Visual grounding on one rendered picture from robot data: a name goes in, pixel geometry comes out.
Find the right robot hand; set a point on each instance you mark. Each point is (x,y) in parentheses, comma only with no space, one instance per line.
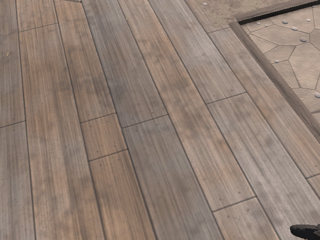
(307,232)

